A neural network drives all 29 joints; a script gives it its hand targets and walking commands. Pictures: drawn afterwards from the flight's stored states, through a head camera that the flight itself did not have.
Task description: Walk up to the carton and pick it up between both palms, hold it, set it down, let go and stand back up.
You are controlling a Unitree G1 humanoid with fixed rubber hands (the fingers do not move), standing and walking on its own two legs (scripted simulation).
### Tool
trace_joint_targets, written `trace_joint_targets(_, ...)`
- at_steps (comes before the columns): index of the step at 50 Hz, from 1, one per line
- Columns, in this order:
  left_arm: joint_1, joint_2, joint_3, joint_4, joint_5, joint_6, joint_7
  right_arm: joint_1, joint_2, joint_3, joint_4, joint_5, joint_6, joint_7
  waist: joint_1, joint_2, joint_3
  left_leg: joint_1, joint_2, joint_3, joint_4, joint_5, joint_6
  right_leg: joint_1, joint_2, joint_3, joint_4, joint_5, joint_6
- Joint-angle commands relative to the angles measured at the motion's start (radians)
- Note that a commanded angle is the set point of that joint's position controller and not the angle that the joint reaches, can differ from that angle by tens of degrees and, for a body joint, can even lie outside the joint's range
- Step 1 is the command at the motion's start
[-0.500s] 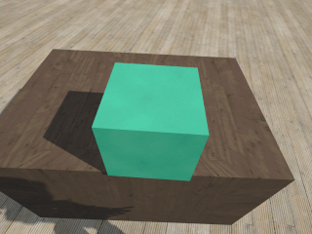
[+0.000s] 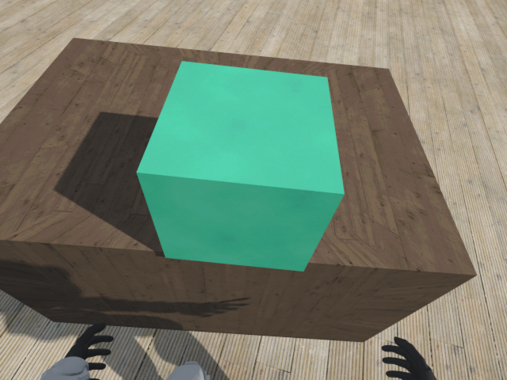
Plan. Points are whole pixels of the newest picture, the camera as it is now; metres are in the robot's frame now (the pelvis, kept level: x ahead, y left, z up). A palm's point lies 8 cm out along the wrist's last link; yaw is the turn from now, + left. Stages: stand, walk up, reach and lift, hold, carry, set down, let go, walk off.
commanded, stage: reach and lift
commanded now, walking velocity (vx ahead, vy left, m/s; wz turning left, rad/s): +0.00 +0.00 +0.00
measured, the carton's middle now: (244, 169) +0.49 +0.04 +0.02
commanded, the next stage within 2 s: none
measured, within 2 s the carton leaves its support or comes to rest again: neither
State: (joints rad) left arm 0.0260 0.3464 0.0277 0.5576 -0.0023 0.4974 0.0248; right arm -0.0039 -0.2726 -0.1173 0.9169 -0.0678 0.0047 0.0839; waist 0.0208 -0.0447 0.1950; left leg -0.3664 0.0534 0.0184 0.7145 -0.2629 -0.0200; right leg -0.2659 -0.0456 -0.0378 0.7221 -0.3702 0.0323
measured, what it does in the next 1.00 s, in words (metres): shifts its weight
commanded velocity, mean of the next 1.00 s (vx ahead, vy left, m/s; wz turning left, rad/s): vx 0.00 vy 0.00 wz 0.00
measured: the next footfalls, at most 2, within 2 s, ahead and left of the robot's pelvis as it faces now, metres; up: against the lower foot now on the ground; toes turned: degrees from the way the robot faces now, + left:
none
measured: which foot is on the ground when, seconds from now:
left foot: down 0.00-1.00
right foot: down 0.00-1.00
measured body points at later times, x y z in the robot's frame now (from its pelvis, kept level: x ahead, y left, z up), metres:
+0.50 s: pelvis +0.05 -0.02 +0.02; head +0.08 +0.00 +0.47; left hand +0.20 +0.27 -0.06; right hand +0.18 -0.25 -0.07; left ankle +0.08 +0.13 -0.71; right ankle +0.02 -0.14 -0.71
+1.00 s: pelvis +0.05 +0.00 +0.03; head +0.04 +0.03 +0.48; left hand +0.22 +0.27 -0.04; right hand +0.20 -0.22 -0.03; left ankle +0.08 +0.13 -0.71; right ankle +0.02 -0.14 -0.71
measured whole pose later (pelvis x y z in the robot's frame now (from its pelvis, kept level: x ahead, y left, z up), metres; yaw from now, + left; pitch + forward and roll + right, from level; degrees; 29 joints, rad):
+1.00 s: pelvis +0.05 +0.00 +0.03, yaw -3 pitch -7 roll +0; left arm 0.26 0.29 0.09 0.49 -0.12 -0.04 -0.05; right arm 0.27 -0.13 -0.01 0.62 0.11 -0.26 -0.03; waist 0.05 -0.05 0.09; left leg -0.07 0.05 0.07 0.39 -0.19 -0.02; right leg 0.02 -0.03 0.00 0.34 -0.25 0.03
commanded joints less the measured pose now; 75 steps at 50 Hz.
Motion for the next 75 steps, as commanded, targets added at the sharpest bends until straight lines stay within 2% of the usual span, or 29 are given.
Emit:
trace_joint_targets(1,0.013,0.158,0.116,-0.278,0.073,0.074,-0.003,0.02,-0.221,-0.012,-0.255,0.093,-0.007,-0.027,-0.007,0.102,-0.3,0.298,-0.037,0.043,-0.135,0.035,-0.041,-0.111,0.039,-0.044,-0.192,0.11,-0.076)
trace_joint_targets(4,0.062,0.163,0.165,-0.291,0.102,0.048,0.0,0.048,-0.197,0.0,-0.267,0.107,0.001,-0.041,0.011,0.129,-0.281,0.239,-0.049,0.075,-0.17,0.162,-0.049,0.037,0.081,-0.046,-0.212,0.21,-0.046)
trace_joint_targets(6,0.051,0.169,0.194,-0.28,0.117,0.025,-0.002,0.051,-0.169,0.011,-0.292,0.108,-0.004,-0.05,0.024,0.124,-0.24,0.235,-0.059,0.086,-0.187,0.151,-0.037,0.049,0.081,-0.037,-0.236,0.204,-0.034)
trace_joint_targets(8,0.04,0.159,0.197,-0.271,0.113,0.001,-0.012,0.055,-0.144,0.026,-0.332,0.103,-0.017,-0.058,0.023,0.097,-0.207,0.256,-0.069,0.092,-0.198,0.153,-0.024,0.031,0.077,-0.03,-0.259,0.225,-0.021)
trace_joint_targets(12,0.011,0.15,0.181,-0.272,0.061,-0.067,-0.033,0.082,-0.101,0.041,-0.407,0.088,-0.055,-0.077,0.004,0.048,-0.201,0.288,-0.076,0.099,-0.218,0.159,-0.007,0.029,0.062,-0.005,-0.292,0.307,-0.001)
trace_joint_targets(17,0.028,0.15,0.154,-0.296,-0.028,-0.182,-0.05,0.151,-0.05,0.044,-0.452,0.086,-0.115,-0.095,-0.003,0.042,-0.281,0.335,-0.073,0.093,-0.234,0.254,-0.009,0.039,0.054,0.013,-0.318,0.398,0.0)
trace_joint_targets(22,0.08,0.158,0.159,-0.267,-0.071,-0.29,-0.068,0.21,-0.019,0.061,-0.446,0.098,-0.189,-0.123,-0.005,0.03,-0.314,0.381,-0.08,0.093,-0.254,0.327,-0.012,0.069,0.043,0.017,-0.358,0.457,0.007)
trace_joint_targets(28,0.117,0.159,0.174,-0.219,-0.081,-0.377,-0.086,0.227,-0.002,0.067,-0.433,0.106,-0.243,-0.14,0.002,0.027,-0.265,0.414,-0.083,0.087,-0.293,0.346,-0.013,0.081,0.047,0.009,-0.411,0.399,0.003)
trace_joint_targets(40,0.126,0.104,0.145,-0.218,-0.089,-0.523,-0.067,0.191,0.014,0.063,-0.425,0.156,-0.3,-0.122,0.019,0.126,-0.206,0.466,-0.062,0.074,-0.335,0.426,-0.058,0.092,0.077,-0.007,-0.473,0.248,-0.044)
trace_joint_targets(45,0.145,0.097,0.126,-0.234,-0.115,-0.583,-0.066,0.201,0.019,0.069,-0.451,0.177,-0.318,-0.116,0.021,0.141,-0.204,0.466,-0.061,0.068,-0.34,0.427,-0.069,0.091,0.077,-0.003,-0.482,0.217,-0.053)
trace_joint_targets(51,0.169,0.109,0.1,-0.246,-0.165,-0.655,-0.075,0.22,0.045,0.078,-0.502,0.191,-0.331,-0.119,0.023,0.125,-0.188,0.427,-0.066,0.064,-0.345,0.366,-0.065,0.081,0.068,0.012,-0.483,0.159,-0.051)
trace_joint_targets(62,0.175,0.159,0.054,-0.232,-0.266,-0.804,-0.108,0.229,0.116,0.093,-0.574,0.189,-0.365,-0.147,0.016,0.078,-0.145,0.317,-0.075,0.054,-0.34,0.171,-0.037,0.058,0.042,0.039,-0.457,0.03,-0.036)
trace_joint_targets(67,0.142,0.192,0.034,-0.22,-0.307,-0.869,-0.101,0.198,0.134,0.094,-0.587,0.202,-0.385,-0.154,0.011,0.082,-0.151,0.271,-0.075,0.042,-0.324,0.103,-0.031,0.047,0.036,0.045,-0.428,-0.01,-0.033)
trace_joint_targets(75,0.102,0.22,0.0,-0.207,-0.355,-0.946,-0.088,0.155,0.141,0.117,-0.592,0.238,-0.42,-0.162,0.006,0.109,-0.184,0.238,-0.07,0.02,-0.287,0.11,-0.037,0.03,0.039,0.042,-0.386,-0.005,-0.036)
